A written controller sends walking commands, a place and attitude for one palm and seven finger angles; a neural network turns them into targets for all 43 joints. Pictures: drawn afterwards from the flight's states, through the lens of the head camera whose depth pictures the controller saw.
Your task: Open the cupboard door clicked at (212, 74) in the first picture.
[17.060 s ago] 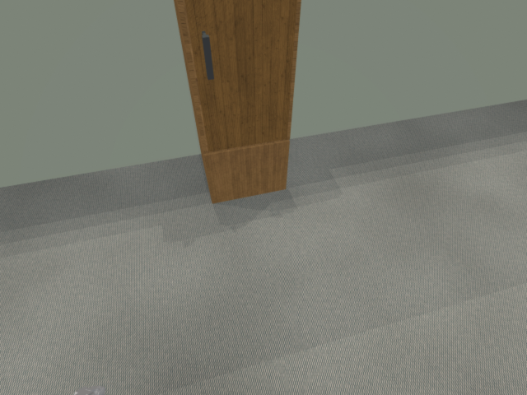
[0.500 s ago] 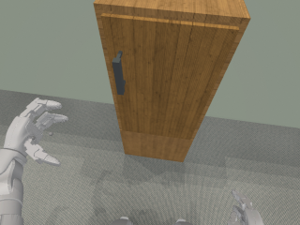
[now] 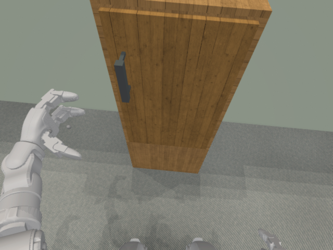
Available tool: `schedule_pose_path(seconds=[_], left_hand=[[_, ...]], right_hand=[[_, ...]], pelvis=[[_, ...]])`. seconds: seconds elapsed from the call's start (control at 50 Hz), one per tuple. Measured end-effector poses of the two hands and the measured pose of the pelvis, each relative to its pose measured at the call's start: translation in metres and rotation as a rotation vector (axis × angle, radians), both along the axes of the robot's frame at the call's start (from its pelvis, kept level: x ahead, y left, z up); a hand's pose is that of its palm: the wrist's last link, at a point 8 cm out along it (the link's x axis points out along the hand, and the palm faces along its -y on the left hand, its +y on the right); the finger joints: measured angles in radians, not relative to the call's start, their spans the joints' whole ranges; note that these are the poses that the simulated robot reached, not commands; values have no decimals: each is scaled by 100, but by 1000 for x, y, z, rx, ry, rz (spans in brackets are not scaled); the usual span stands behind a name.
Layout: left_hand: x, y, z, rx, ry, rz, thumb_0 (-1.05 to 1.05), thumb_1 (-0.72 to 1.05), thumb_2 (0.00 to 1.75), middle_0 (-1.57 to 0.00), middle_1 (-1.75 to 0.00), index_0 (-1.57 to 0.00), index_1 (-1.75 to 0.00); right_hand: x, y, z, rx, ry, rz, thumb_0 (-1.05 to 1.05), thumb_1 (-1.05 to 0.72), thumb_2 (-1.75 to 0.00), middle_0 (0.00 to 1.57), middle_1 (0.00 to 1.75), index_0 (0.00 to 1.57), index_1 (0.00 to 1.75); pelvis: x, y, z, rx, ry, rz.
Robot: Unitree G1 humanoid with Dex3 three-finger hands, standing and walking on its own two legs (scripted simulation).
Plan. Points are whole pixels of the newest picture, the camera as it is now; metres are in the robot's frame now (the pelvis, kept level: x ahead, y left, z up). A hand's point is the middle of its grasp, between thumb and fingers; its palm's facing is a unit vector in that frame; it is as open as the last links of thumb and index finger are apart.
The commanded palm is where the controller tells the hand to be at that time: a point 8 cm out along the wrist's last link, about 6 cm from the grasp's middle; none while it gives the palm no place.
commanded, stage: move the hooked fingers beside the handle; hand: left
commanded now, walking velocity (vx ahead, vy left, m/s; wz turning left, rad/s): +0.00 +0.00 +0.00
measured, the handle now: (124, 78) +0.55 +0.13 +0.06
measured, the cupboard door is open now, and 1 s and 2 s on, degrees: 0 0 0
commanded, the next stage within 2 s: slide the fingers in behind the handle in 1.68 s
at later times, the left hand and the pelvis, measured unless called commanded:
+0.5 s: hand (90, 104) +0.45 +0.20 +0.07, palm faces -0.09 -1.00 -0.01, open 14.0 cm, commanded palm +0.44 +0.25 +0.07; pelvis +0.00 +0.00 -0.01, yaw -1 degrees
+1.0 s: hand (100, 86) +0.51 +0.19 +0.07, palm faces -0.09 -1.00 +0.00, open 13.9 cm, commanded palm +0.49 +0.24 +0.06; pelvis +0.00 +0.00 -0.02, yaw -2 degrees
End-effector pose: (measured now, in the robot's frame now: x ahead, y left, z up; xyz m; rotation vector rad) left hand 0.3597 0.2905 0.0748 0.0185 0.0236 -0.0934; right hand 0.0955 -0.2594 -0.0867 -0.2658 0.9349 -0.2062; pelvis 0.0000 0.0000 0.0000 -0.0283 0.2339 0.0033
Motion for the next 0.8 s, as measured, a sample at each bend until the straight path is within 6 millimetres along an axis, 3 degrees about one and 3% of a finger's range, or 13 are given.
schedule_pose_path(seconds=[0.6,0.8], left_hand=[[92,-39,-5,3,8,8,-2,-50,30,-30,-120,-30,-120],[116,-39,-5,0,22,18,-2,-50,30,-30,-120,-30,-120]], right_hand=[[-70,-11,-21,-2,258,-117,1,-91,-90,20,30,20,30],[-96,-10,-22,3,344,-159,0,-91,-90,20,30,20,30]], pelvis=[[-3,-3,-11,0,82,-18],[-1,-4,-14,-3,113,-28]])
